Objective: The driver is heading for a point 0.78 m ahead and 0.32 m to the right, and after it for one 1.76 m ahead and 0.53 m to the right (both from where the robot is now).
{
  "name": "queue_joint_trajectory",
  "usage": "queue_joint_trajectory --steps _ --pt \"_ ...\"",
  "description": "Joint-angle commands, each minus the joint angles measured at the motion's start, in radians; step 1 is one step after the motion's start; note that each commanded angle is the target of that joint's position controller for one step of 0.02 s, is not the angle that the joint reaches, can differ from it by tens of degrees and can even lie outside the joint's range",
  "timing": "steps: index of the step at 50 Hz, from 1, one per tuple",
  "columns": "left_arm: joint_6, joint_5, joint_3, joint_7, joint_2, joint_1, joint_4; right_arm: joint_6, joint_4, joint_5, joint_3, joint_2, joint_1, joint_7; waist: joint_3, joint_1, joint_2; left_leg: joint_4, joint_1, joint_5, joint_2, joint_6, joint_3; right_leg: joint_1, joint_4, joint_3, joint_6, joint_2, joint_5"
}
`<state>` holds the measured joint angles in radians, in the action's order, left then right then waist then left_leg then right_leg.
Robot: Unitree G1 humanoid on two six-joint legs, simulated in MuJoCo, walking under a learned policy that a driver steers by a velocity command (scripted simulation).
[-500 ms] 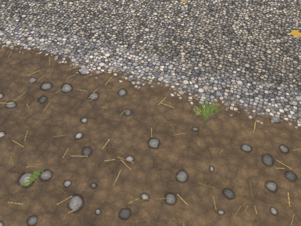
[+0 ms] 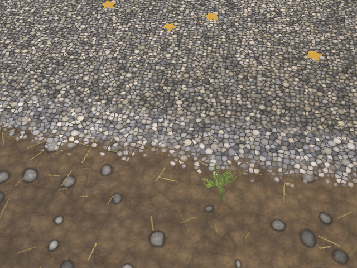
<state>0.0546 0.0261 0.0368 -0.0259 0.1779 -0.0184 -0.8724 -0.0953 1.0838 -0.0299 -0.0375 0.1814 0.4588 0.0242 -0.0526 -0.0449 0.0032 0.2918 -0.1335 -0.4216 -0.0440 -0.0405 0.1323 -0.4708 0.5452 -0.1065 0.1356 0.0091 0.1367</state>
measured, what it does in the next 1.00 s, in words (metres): walks ahead, turning right: left foot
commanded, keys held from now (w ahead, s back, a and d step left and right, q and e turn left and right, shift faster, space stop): w+e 1.00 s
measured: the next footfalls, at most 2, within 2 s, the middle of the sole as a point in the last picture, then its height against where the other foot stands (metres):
left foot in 0.58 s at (175, 254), level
right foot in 1.12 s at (257, 220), level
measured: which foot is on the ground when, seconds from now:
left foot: down 0.00-0.02, up 0.04-0.56, down 0.58-1.00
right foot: down 0.00-0.58, up 0.60-1.00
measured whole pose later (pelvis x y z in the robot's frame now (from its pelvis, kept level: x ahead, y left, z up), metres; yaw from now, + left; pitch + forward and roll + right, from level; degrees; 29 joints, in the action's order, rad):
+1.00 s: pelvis +0.51 -0.08 +0.02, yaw -34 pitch +2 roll +2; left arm 0.00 0.04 0.05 -0.08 0.26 -0.06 -0.72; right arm -0.09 0.89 -0.02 -0.05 0.24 0.41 0.00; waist -0.04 -0.06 0.04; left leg 0.24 -0.03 -0.29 0.00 -0.01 0.23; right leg -0.64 0.76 -0.04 0.06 -0.07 0.07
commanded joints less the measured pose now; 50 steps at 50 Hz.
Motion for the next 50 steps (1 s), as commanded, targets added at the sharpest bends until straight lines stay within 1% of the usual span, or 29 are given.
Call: queue_joint_trajectory --steps 1,2,3,4,5,6,7,8,10,12,14,17,23,25,26,27,28,29,30,31,32,33,34,35,36,39,43,46,50 --pt "0.020 0.027 0.069 0.019 0.185 -0.417 -0.075 0.001 -0.067 0.008 -0.023 0.147 -0.006 0.006 0.209 0.209 -0.004 0.631 0.265 0.829 0.220 -0.059 0.025 0.511 -0.069 0.173 0.114 -0.083 0.075" --pt "0.014 0.027 0.095 0.022 0.287 -0.462 -0.075 -0.005 -0.109 0.035 -0.012 0.070 0.061 -0.015 0.295 0.158 0.231 1.030 0.668 0.056 0.000 -0.009 0.025 0.770 -0.180 0.727 0.281 -0.361 0.099" --pt "-0.002 -0.013 0.089 0.013 0.262 -0.396 -0.074 -0.011 -0.123 0.013 -0.029 0.138 -0.023 -0.020 0.278 0.139 0.107 1.112 0.792 -0.037 0.014 -0.021 -0.163 0.750 -0.267 0.825 0.269 -0.348 0.110" --pt "-0.005 -0.018 0.080 0.013 0.231 -0.305 -0.054 -0.022 -0.164 0.016 -0.030 0.143 -0.116 -0.026 0.141 0.112 0.065 1.082 0.848 0.056 0.070 -0.026 -0.174 0.625 -0.274 0.663 0.239 -0.324 0.065" --pt "-0.002 -0.015 0.068 0.012 0.181 -0.265 -0.049 -0.031 -0.174 0.016 -0.029 0.139 -0.152 -0.026 0.080 0.087 -0.014 1.012 0.813 0.122 0.103 -0.021 -0.172 0.511 -0.296 0.571 0.204 -0.285 -0.056" --pt "0.003 -0.017 0.061 0.017 0.156 -0.245 -0.047 -0.023 -0.179 0.006 -0.031 0.129 -0.162 -0.024 0.046 0.056 -0.030 0.949 0.766 0.137 0.124 -0.009 -0.174 0.423 -0.306 0.499 0.174 -0.240 -0.149" --pt "0.008 -0.022 0.052 0.022 0.131 -0.238 -0.052 -0.005 -0.187 -0.008 -0.028 0.117 -0.150 -0.025 0.047 0.026 -0.014 0.898 0.711 0.139 0.138 0.008 -0.177 0.362 -0.317 0.441 0.151 -0.198 -0.206" --pt "0.016 -0.025 0.050 0.025 0.133 -0.253 -0.054 0.013 -0.193 -0.015 -0.028 0.106 -0.148 -0.028 0.055 0.017 0.001 0.864 0.683 0.133 0.137 0.023 -0.173 0.338 -0.321 0.415 0.147 -0.181 -0.242" --pt "0.026 -0.030 0.057 0.027 0.165 -0.294 -0.060 0.038 -0.214 -0.020 -0.025 0.096 -0.173 -0.033 0.051 0.014 0.011 0.802 0.693 0.144 0.136 0.051 -0.153 0.310 -0.336 0.385 0.150 -0.155 -0.269" --pt "0.025 -0.029 0.061 0.029 0.186 -0.332 -0.058 0.049 -0.252 -0.019 -0.024 0.101 -0.260 -0.035 0.024 0.033 0.024 0.720 0.743 0.211 0.140 0.076 -0.139 0.296 -0.361 0.382 0.140 -0.137 -0.230" --pt "0.020 -0.028 0.060 0.028 0.183 -0.378 -0.057 0.053 -0.291 -0.015 -0.024 0.112 -0.360 -0.037 0.003 0.066 0.036 0.627 0.798 0.288 0.140 0.092 -0.135 0.318 -0.371 0.396 0.119 -0.127 -0.216" --pt "0.015 -0.027 0.060 0.028 0.187 -0.439 -0.054 0.054 -0.333 -0.010 -0.020 0.115 -0.457 -0.042 0.009 0.105 0.049 0.523 0.833 0.379 0.122 0.095 -0.140 0.389 -0.348 0.410 0.088 -0.119 -0.260" --pt "0.007 -0.010 0.063 0.041 0.204 -0.507 -0.039 0.039 -0.419 0.002 -0.003 0.125 -0.611 -0.049 0.000 0.151 0.072 0.353 0.831 0.370 0.068 0.073 -0.142 0.516 -0.256 0.464 0.090 -0.134 -0.392" --pt "0.006 -0.007 0.069 0.049 0.221 -0.478 -0.023 0.028 -0.428 0.007 -0.004 0.144 -0.579 -0.047 0.005 0.121 0.085 0.277 0.730 0.340 0.054 0.053 -0.155 0.507 -0.215 0.487 0.065 -0.143 -0.435" --pt "0.007 -0.007 0.072 0.050 0.234 -0.438 -0.010 0.023 -0.416 0.009 -0.008 0.158 -0.516 -0.043 0.020 0.084 0.091 0.233 0.613 0.307 0.036 0.037 -0.152 0.465 -0.177 0.482 0.042 -0.134 -0.488" --pt "0.011 -0.008 0.075 0.045 0.246 -0.409 0.002 0.016 -0.387 0.011 -0.019 0.182 -0.416 -0.034 0.065 0.042 0.087 0.206 0.458 0.278 0.005 0.020 -0.139 0.427 -0.091 0.477 0.019 -0.111 -0.582" --pt "0.019 -0.016 0.075 0.035 0.248 -0.387 0.009 0.004 -0.352 0.007 -0.032 0.213 -0.277 -0.022 0.142 -0.028 0.038 0.147 0.258 0.315 0.027 -0.007 -0.152 0.371 0.083 0.436 -0.006 -0.055 -0.581" --pt "0.028 -0.029 0.061 0.025 0.194 -0.389 0.042 -0.004 -0.344 -0.016 -0.049 0.283 -0.119 -0.003 0.288 -0.081 -0.053 0.131 0.017 0.142 0.231 -0.053 -0.346 0.241 0.339 0.378 -0.025 0.003 -0.332" --pt "0.023 -0.061 0.044 0.028 0.101 -0.506 0.068 0.008 -0.355 -0.037 -0.064 0.363 -0.112 0.001 0.385 -0.009 -0.281 0.046 -0.194 0.113 0.497 -0.155 -0.780 -0.061 0.606 0.252 -0.053 0.156 0.411" --pt "0.008 -0.023 0.053 0.037 0.191 -0.519 0.049 0.024 -0.358 -0.017 -0.062 0.303 -0.158 -0.006 0.332 0.023 -0.203 0.011 -0.099 -0.001 0.495 -0.184 -0.900 -0.151 0.719 0.235 -0.042 0.070 0.390" --pt "-0.001 -0.008 0.057 0.031 0.199 -0.449 0.044 0.027 -0.373 -0.007 -0.039 0.204 -0.228 -0.009 0.180 0.033 -0.079 -0.014 0.051 -0.012 0.445 -0.161 -0.735 -0.159 0.724 0.224 -0.047 0.023 0.286" --pt "-0.005 -0.005 0.053 0.021 0.181 -0.390 0.052 0.025 -0.369 -0.006 -0.026 0.155 -0.262 -0.013 0.095 0.037 -0.025 -0.042 0.163 0.089 0.384 -0.138 -0.575 -0.141 0.681 0.211 -0.057 -0.009 0.222" --pt "-0.012 0.002 0.053 0.011 0.170 -0.368 0.058 0.020 -0.360 -0.008 -0.021 0.147 -0.258 -0.012 0.067 0.045 -0.061 -0.063 0.217 0.181 0.342 -0.113 -0.468 -0.120 0.648 0.202 -0.064 -0.032 0.199" --pt "-0.025 0.011 0.053 0.001 0.166 -0.365 0.063 0.014 -0.344 -0.004 -0.020 0.146 -0.241 -0.011 0.052 0.056 -0.100 -0.079 0.256 0.264 0.312 -0.100 -0.389 -0.100 0.631 0.194 -0.073 -0.045 0.189" --pt "-0.036 0.011 0.051 -0.007 0.158 -0.363 0.068 0.004 -0.331 0.002 -0.021 0.151 -0.222 -0.014 0.054 0.062 -0.114 -0.086 0.268 0.344 0.302 -0.098 -0.339 -0.091 0.629 0.184 -0.076 -0.048 0.179" --pt "-0.052 0.010 0.045 -0.023 0.144 -0.286 0.107 -0.018 -0.311 0.015 -0.028 0.164 -0.178 -0.023 0.054 0.063 -0.103 -0.116 0.245 0.464 0.311 -0.115 -0.242 -0.164 0.611 0.172 -0.086 -0.065 0.119" --pt "-0.053 0.009 0.033 -0.039 0.134 -0.146 0.164 -0.015 -0.286 0.012 -0.031 0.168 -0.129 -0.024 0.017 0.042 -0.089 -0.144 0.216 0.508 0.296 -0.116 -0.120 -0.251 0.487 0.146 -0.103 -0.080 -0.008" --pt "-0.046 0.006 0.017 -0.051 0.114 -0.048 0.199 -0.013 -0.273 0.011 -0.035 0.181 -0.109 -0.024 -0.004 0.022 -0.089 -0.143 0.213 0.533 0.277 -0.097 -0.032 -0.200 0.302 0.096 -0.097 -0.078 -0.109" --pt "-0.044 0.013 0.010 -0.060 0.119 0.055 0.246 0.000 -0.247 0.011 -0.044 0.214 -0.050 -0.014 -0.031 -0.006 -0.088 -0.113 0.127 0.605 0.313 -0.081 0.025 -0.151 0.141 0.024 -0.058 -0.064 -0.055"
Velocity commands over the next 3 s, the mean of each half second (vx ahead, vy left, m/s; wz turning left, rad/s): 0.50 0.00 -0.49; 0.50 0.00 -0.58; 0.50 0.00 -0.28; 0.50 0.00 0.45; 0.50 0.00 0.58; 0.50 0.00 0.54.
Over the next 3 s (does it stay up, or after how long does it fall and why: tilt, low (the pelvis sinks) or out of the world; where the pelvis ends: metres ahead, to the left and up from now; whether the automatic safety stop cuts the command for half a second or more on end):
stays up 1.44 -0.51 0.02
